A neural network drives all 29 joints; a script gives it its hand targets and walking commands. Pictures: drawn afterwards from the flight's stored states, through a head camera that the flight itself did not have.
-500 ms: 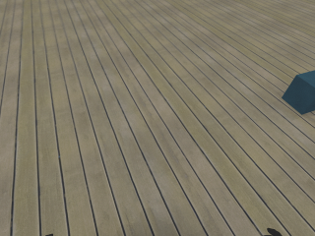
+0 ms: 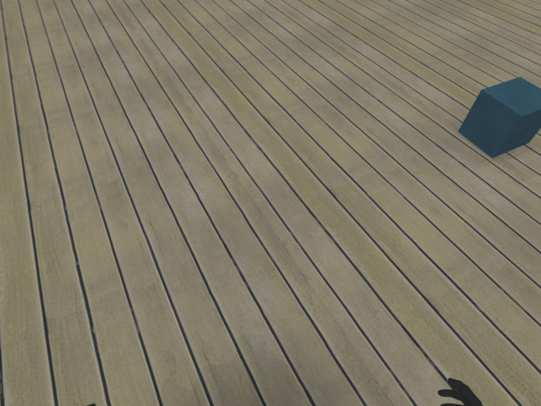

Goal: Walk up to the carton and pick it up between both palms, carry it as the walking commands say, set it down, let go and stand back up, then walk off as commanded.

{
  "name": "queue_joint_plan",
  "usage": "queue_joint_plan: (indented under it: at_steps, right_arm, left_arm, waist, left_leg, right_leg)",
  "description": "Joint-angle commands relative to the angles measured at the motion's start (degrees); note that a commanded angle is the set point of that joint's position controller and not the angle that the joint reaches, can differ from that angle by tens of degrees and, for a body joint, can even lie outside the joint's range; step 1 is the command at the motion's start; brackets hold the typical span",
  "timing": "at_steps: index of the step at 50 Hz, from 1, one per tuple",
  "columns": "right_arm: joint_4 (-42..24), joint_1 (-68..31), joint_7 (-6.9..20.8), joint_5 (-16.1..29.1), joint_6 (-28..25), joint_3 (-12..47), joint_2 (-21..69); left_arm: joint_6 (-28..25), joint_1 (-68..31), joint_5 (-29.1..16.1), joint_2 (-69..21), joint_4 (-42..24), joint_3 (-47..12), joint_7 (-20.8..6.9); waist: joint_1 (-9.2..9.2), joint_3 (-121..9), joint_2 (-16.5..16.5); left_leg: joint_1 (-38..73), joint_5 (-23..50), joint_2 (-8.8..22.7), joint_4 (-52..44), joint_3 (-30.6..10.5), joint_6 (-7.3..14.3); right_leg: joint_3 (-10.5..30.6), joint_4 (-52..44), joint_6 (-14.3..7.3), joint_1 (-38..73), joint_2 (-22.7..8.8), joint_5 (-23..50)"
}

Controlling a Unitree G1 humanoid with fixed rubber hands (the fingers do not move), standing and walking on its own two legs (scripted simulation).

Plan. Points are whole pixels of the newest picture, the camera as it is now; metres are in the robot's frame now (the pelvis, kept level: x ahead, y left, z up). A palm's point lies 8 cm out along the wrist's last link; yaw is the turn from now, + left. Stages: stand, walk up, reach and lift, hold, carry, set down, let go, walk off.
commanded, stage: walk up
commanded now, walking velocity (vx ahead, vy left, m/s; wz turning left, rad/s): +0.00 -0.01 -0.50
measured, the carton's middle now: (506, 117) +1.55 -1.24 -0.63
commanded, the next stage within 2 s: none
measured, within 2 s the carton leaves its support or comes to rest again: neither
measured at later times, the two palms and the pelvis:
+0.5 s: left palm (115, 401) +0.15 +0.25 -0.11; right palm out of the picture +0.09 -0.32 -0.09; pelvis +0.05 -0.02 +0.01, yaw -15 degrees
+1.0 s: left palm (297, 240) +0.45 -0.04 -0.13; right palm out of the picture +0.06 -0.40 -0.13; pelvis +0.22 -0.19 -0.01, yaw -28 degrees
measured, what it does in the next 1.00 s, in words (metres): walks ahead, turning right: left foot, then right foot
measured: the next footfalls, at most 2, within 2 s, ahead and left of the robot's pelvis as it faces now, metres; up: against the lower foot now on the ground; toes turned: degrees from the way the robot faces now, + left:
left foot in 0.48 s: +0.09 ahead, +0.10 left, +0.00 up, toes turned -11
right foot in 0.88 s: +0.27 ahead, -0.33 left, +0.00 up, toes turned -31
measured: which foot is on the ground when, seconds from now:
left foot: down 0.00-0.06, up 0.08-0.46, down 0.48-0.90, up 0.92-1.00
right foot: down 0.00-0.46, up 0.48-0.86, down 0.88-1.00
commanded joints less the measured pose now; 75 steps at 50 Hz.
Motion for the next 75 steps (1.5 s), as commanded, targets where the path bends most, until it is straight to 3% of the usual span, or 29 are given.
queue_joint_plan:
  at_steps: [1,3,4,5,7,9,12,15,18,22,23,25,26,30,35,40,42,44,45,46,47,51,61,65,67,68,69,70,75]
  right_arm:
    - [-3.6,-2.0,-0.2,-0.3,-0.1,-2.2,-9.0]
    - [-4.3,-2.4,0.4,-0.6,0.2,-2.5,-7.2]
    - [-7.7,-2.1,0.7,-0.9,0.7,-1.0,-2.6]
    - [-7.7,-4.3,0.1,-0.9,1.6,-1.7,-4.5]
    - [-6.8,-1.5,0.3,-0.6,0.9,-2.2,-4.8]
    - [-6.6,0.6,0.9,-0.4,0.5,-2.5,-4.0]
    - [-6.6,0.0,1.8,-0.6,-0.7,-1.6,-3.4]
    - [-7.4,-2.6,1.9,-0.7,-2.3,-1.0,-1.7]
    - [-7.9,-0.5,2.0,-0.5,-3.3,-0.7,-1.6]
    - [-5.4,9.8,1.1,-0.1,-4.2,-1.1,-1.9]
    - [-3.0,17.0,0.4,0.0,-4.6,-1.9,-3.7]
    - [-1.7,26.6,-2.2,-0.9,-4.7,-5.2,-15.0]
    - [-2.9,23.4,-2.3,-0.4,-4.7,-5.4,-16.4]
    - [-2.9,17.6,-0.6,-0.5,-6.0,-1.9,-6.4]
    - [0.1,27.0,0.7,-0.9,-6.5,-2.3,-5.5]
    - [-0.1,25.9,1.2,-0.7,-6.0,-3.6,-6.1]
    - [-0.2,26.0,1.2,-0.3,-5.6,-3.9,-7.2]
    - [-2.4,22.8,1.4,-0.1,-5.6,-2.9,-6.6]
    - [-5.6,21.0,2.0,-0.5,-6.0,-0.3,-0.7]
    - [-7.0,23.3,2.2,-0.4,-6.3,0.4,1.0]
    - [-7.2,21.9,1.8,0.1,-6.3,-0.2,-1.1]
    - [-4.9,20.6,2.7,-0.6,-5.1,-2.0,0.8]
    - [-10.0,-0.9,4.8,-0.6,-3.5,-0.8,3.9]
    - [-9.7,-2.6,4.3,-0.5,-4.3,-0.9,3.0]
    - [-5.0,9.4,3.0,-0.4,-5.3,-2.4,0.1]
    - [-1.7,20.8,1.6,-1.4,-5.5,-4.9,-5.8]
    - [-1.4,26.3,0.4,-1.6,-5.3,-6.6,-13.8]
    - [-2.1,24.6,0.5,-0.7,-5.0,-6.1,-13.5]
    - [-1.8,10.4,1.6,0.0,-6.6,-2.5,-0.6]
  left_arm:
    - [0.6,1.7,-0.1,3.0,-4.3,0.9,-0.5]
    - [-0.4,6.7,0.4,5.1,-3.2,1.0,-0.5]
    - [-1.2,7.1,1.4,11.7,-3.5,2.4,0.1]
    - [-1.3,9.9,1.1,12.3,-2.9,2.1,0.7]
    - [-1.6,4.6,0.5,9.2,-4.9,1.7,1.5]
    - [-1.9,2.5,0.4,6.4,-6.3,1.4,1.9]
    - [-1.4,3.1,1.1,6.4,-7.4,2.1,-0.4]
    - [-2.8,9.9,1.0,5.9,-5.8,2.0,-0.3]
    - [-3.3,9.7,1.1,6.7,-5.6,2.0,-0.3]
    - [-2.9,3.1,0.9,6.7,-7.2,1.5,-0.7]
    - [-3.0,0.0,1.0,5.5,-8.5,1.0,-0.9]
    - [-3.7,-2.8,3.1,-0.7,-12.6,-0.2,-1.8]
    - [-3.1,-2.0,3.0,0.1,-11.7,0.5,-2.3]
    - [-2.4,2.2,2.4,-0.3,-8.4,1.0,-5.0]
    - [-2.1,-10.2,1.2,-2.1,-12.0,-0.2,-5.2]
    - [-2.7,-12.4,0.1,-1.9,-13.1,-0.3,-5.2]
    - [-3.3,-6.2,0.3,-0.7,-11.0,0.4,-4.2]
    - [-4.1,9.9,1.5,3.5,-6.1,2.5,-2.5]
    - [-4.8,17.6,3.0,8.6,-3.9,4.5,-1.2]
    - [-5.1,20.6,2.1,12.0,-4.3,4.7,-0.2]
    - [-5.2,17.6,1.3,10.0,-5.2,4.0,0.1]
    - [-7.2,5.4,0.7,1.8,-7.0,2.0,0.6]
    - [-7.9,11.8,1.1,-0.9,-3.0,0.4,0.3]
    - [-7.4,16.1,0.7,1.6,-0.3,0.8,1.1]
    - [-6.8,16.9,0.3,0.6,0.4,0.4,1.0]
    - [-6.7,17.3,0.1,-0.3,-0.3,0.2,0.6]
    - [-6.8,18.5,0.0,-3.1,-2.3,0.1,0.4]
    - [-6.2,18.4,0.3,-0.9,-1.0,1.6,0.5]
    - [-4.3,14.3,1.7,-4.6,1.5,0.9,-1.8]
  waist:
    - [0.62,-5.7,12.1]
    - [3.70,-6.0,2.6]
    - [4.24,-3.7,-18.3]
    - [3.51,-5.0,-14.0]
    - [1.40,-4.7,-6.9]
    - [0.73,-5.8,-7.0]
    - [1.58,-5.7,-14.4]
    - [3.02,-4.1,-6.7]
    - [2.57,-4.8,-7.7]
    - [-3.03,-6.2,-6.1]
    - [-6.49,-6.6,-4.4]
    - [-7.89,-5.3,11.1]
    - [-5.64,-2.3,5.3]
    - [-2.23,0.3,7.8]
    - [-6.08,2.8,12.4]
    - [-4.12,2.6,15.4]
    - [-1.30,-3.5,14.0]
    - [5.48,-13.0,8.7]
    - [8.14,-15.3,-6.4]
    - [5.18,-22.9,-7.8]
    - [2.55,-21.3,-2.7]
    - [-0.97,-7.4,-6.3]
    - [0.42,0.1,-11.2]
    - [0.87,0.7,-6.9]
    - [-2.54,-5.8,-1.3]
    - [-6.34,-11.9,5.5]
    - [-6.13,-14.8,18.9]
    - [-5.91,-15.9,12.9]
    - [0.19,-3.7,10.2]
  left_leg:
    - [-0.5,24.4,17.1,-7.9,-8.7,7.8]
    - [-5.6,12.5,9.9,4.3,-1.0,3.7]
    - [-18.4,-15.1,-1.0,17.3,1.1,0.3]
    - [-17.7,-18.7,-0.3,25.3,-5.2,-0.4]
    - [-16.5,-13.3,0.9,27.2,-7.6,-0.2]
    - [-15.3,-6.6,0.6,26.5,-6.7,-0.4]
    - [-16.0,-6.7,-0.2,21.0,-1.8,-3.4]
    - [-15.8,-5.1,0.4,11.9,-2.2,-4.0]
    - [-11.0,-4.5,-0.6,5.5,-2.0,-3.7]
    - [9.5,-1.7,-2.3,-7.0,-1.8,-2.2]
    - [22.6,1.1,0.1,-13.8,-3.6,-0.4]
    - [27.9,-16.7,28.5,-25.1,-35.9,4.7]
    - [19.6,-17.2,32.6,-26.7,-38.6,6.8]
    - [9.5,5.8,16.8,-21.5,-11.0,2.0]
    - [15.1,29.9,15.3,-18.7,-2.5,2.8]
    - [11.5,36.1,14.7,-17.5,4.9,2.3]
    - [12.6,49.2,14.9,-6.0,5.6,2.5]
    - [0.5,44.9,11.7,18.0,6.1,1.3]
    - [-20.7,3.9,3.2,37.6,3.7,-1.4]
    - [-27.3,-12.5,0.7,48.2,-4.6,-0.3]
    - [-26.8,-9.5,3.9,49.1,-9.4,1.3]
    - [-17.6,1.0,6.8,39.4,-6.8,0.6]
    - [-12.8,12.9,3.7,7.4,-0.6,-3.1]
    - [-8.5,10.0,3.0,0.6,-0.3,-3.2]
    - [7.9,8.7,2.0,-4.2,0.8,-1.0]
    - [22.5,2.8,10.6,-6.3,-10.0,0.7]
    - [28.0,1.2,29.9,-16.8,-38.5,4.9]
    - [22.8,-3.4,31.5,-18.5,-41.4,7.8]
    - [1.0,5.7,16.3,-20.9,-11.7,5.0]
  right_leg:
    - [0.2,1.0,0.1,3.9,-3.3,-3.8]
    - [5.1,-15.3,-3.0,12.7,-5.9,8.6]
    - [30.0,-25.0,-8.0,13.7,-20.1,19.2]
    - [35.3,-26.2,-12.5,11.6,-21.7,26.0]
    - [27.3,-24.9,-11.4,11.2,-17.2,21.0]
    - [22.0,-24.3,-9.6,11.8,-12.7,19.1]
    - [19.8,-31.1,-11.2,7.2,-8.7,-14.3]
    - [22.7,-32.4,-12.3,9.9,-10.9,-7.8]
    - [23.5,-32.5,-12.0,8.8,-10.3,-6.4]
    - [22.4,-27.7,-9.4,-4.1,-6.4,-8.0]
    - [18.7,-21.1,-6.0,-13.9,-2.5,-8.5]
    - [5.9,9.6,0.1,-32.6,1.7,-3.7]
    - [6.9,17.8,1.1,-33.2,-2.3,-1.8]
    - [4.0,24.0,1.7,-23.2,-4.1,14.0]
    - [-1.9,14.4,2.8,-25.3,-4.1,12.1]
    - [-7.8,-3.1,0.3,-10.6,-2.3,10.1]
    - [-11.2,-4.8,-1.7,-1.7,1.5,6.6]
    - [-10.5,-8.3,-5.0,21.8,2.3,7.9]
    - [13.7,-15.7,-9.2,33.7,-12.3,-2.4]
    - [38.8,-24.4,-11.9,35.1,-26.2,-0.3]
    - [36.6,-24.8,-12.5,31.1,-24.9,-1.2]
    - [15.0,-27.0,-8.8,9.5,-15.4,11.9]
    - [3.2,-33.6,-8.8,3.8,-8.3,10.7]
    - [7.3,-29.1,-8.8,7.8,-11.1,16.7]
    - [3.2,-12.0,-7.1,6.2,-5.6,20.2]
    - [1.7,4.4,-5.2,-5.0,-2.2,13.7]
    - [-1.1,19.9,-2.0,-19.9,3.5,-9.7]
    - [4.3,30.5,-2.0,-19.5,-1.4,-8.5]
    - [2.2,28.3,-1.1,-13.5,-6.4,10.7]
